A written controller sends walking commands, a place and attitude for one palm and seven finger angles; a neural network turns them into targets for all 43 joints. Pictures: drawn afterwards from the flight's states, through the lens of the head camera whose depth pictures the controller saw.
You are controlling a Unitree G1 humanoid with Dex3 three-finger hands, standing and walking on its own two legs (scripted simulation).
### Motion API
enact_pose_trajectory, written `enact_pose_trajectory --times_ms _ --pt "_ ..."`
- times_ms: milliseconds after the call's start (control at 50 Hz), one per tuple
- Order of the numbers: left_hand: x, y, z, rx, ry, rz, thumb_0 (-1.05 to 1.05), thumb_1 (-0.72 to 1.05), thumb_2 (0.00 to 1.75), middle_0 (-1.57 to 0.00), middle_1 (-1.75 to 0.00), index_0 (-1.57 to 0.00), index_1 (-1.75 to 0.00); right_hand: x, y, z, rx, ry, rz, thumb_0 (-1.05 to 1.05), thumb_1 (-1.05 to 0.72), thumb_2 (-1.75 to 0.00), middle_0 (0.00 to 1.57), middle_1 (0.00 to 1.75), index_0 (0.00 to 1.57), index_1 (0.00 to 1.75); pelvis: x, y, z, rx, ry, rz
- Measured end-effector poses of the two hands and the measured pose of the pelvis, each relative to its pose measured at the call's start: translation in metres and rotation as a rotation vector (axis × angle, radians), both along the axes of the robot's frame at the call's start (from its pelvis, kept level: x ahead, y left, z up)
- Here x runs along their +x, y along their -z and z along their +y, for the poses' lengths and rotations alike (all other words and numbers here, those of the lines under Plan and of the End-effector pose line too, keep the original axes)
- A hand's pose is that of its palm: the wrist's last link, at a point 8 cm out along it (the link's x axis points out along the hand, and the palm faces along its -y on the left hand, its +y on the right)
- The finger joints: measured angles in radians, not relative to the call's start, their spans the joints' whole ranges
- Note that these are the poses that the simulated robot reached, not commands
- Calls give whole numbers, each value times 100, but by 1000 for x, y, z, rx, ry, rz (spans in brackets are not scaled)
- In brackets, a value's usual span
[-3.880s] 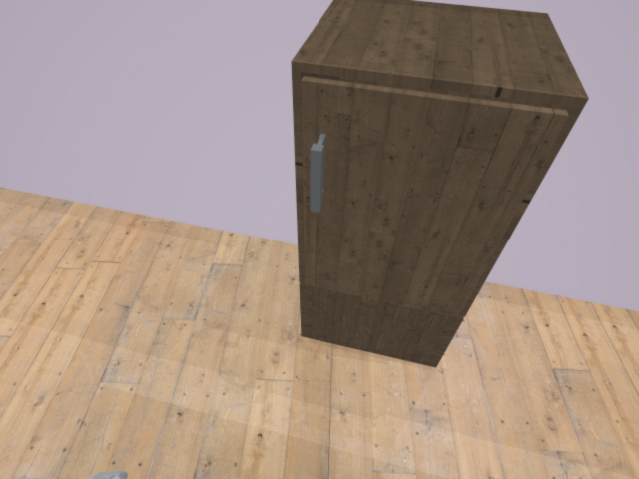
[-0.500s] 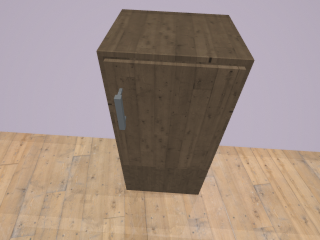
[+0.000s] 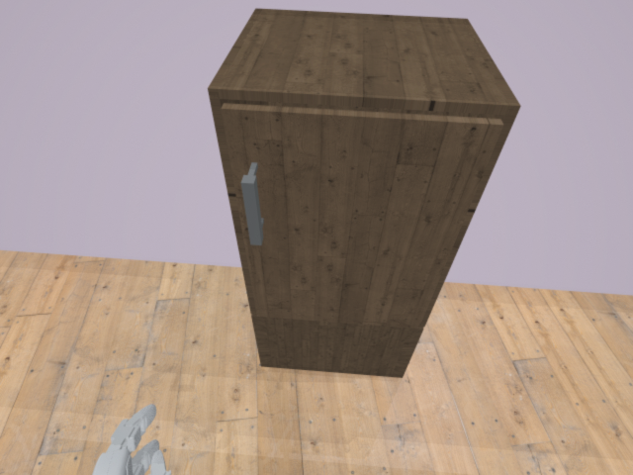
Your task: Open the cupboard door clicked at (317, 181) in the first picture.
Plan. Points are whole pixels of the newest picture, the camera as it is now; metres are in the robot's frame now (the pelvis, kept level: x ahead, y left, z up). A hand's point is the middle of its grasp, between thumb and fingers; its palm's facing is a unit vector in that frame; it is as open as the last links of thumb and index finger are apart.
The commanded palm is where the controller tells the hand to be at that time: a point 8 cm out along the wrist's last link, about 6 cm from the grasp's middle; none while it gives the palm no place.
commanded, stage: raise the hand with hooked fingers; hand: left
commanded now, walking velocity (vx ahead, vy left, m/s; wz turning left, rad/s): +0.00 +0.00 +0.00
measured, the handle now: (255, 204) +0.55 +0.14 +0.02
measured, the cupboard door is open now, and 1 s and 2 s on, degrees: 0 0 0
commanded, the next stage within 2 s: move the hooked fingers beside the handle in 1.96 s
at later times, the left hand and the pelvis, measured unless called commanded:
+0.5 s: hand (166, 421) +0.20 +0.20 -0.03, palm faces -0.01 -1.00 -0.07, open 9.9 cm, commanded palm +0.17 +0.26 -0.02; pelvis +0.01 -0.03 -0.09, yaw +1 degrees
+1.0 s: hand (142, 368) +0.25 +0.24 +0.00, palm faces -0.02 -1.00 -0.05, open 12.9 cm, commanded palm +0.23 +0.29 +0.01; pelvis +0.02 -0.01 -0.06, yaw +0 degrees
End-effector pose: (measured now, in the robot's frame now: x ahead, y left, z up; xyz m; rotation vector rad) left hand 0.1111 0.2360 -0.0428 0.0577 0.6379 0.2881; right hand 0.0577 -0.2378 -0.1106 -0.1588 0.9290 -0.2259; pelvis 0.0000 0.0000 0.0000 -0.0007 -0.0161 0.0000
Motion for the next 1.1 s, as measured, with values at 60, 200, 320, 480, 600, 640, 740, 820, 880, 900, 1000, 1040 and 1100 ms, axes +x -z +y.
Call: enact_pose_trajectory --times_ms 60,200,320,480,600,640,740,820,880,900,1000,1040,1100 --pt "51 -37 -2 14 61 -352 2 84 86 -20 -35 -20 -35 36 -5 -10 -25 -43 -159 1 -91 -90 21 29 20 30 -6 13 -3 -3 -13 63" --pt "68 -17 -3 -25 334 -627 1 70 81 -21 -43 -21 -43 117 -13 -35 -80 -125 -434 1 -91 -90 21 29 20 30 -9 64 -17 1 15 185" --pt "30 12 13 -70 221 -502 1 56 75 -23 -52 -22 -52 161 -14 -34 -129 -186 -492 1 -91 -90 20 29 20 30 3 82 -23 -27 -2 222" --pt "58 -13 18 10 294 -610 2 37 67 -24 -64 -23 -64 168 27 -9 -69 -239 -365 1 -91 -90 20 29 20 30 10 91 -25 -67 -26 260" --pt "89 -21 27 -35 332 -524 1 23 61 -25 -73 -25 -73 142 39 2 4 -157 -281 1 -90 -90 21 30 20 30 15 80 -22 -55 -10 271" --pt "93 -25 34 -30 312 -519 1 19 59 -25 -76 -25 -76 133 38 1 5 -138 -261 1 -90 -90 21 30 20 30 17 76 -20 -50 -6 274" --pt "98 -31 46 -8 289 -549 1 7 54 -26 -83 -26 -83 117 36 -10 -35 -130 -224 1 -90 -90 21 30 20 30 19 73 -15 -49 -5 277" --pt "104 -31 47 -20 314 -560 1 -2 50 -27 -89 -26 -89 112 29 -21 -80 -130 -214 1 -90 -90 21 30 20 30 19 71 -11 -50 -5 272" --pt "109 -32 49 -28 328 -563 1 -9 47 -27 -94 -27 -94 113 21 -25 -107 -128 -222 1 -91 -90 21 30 20 30 19 69 -8 -50 -4 264" --pt "111 -33 50 -28 328 -565 0 -11 46 -27 -95 -27 -95 113 18 -26 -113 -128 -227 1 -91 -90 21 30 20 30 19 68 -8 -51 -4 261" --pt "120 -43 59 -15 319 -591 0 -23 41 -28 -103 -28 -103 119 4 -21 -121 -139 -257 1 -91 -90 21 29 20 30 19 62 -5 -54 -6 245" --pt "123 -47 62 -10 316 -597 0 -28 39 -29 -106 -28 -106 121 1 -17 -114 -147 -268 1 -91 -90 21 29 20 30 19 60 -5 -54 -7 240" --pt "128 -52 67 -10 312 -598 0 -35 36 -29 -110 -29 -110 125 -3 -11 -101 -161 -278 1 -91 -90 21 29 20 30 20 57 -4 -55 -8 234"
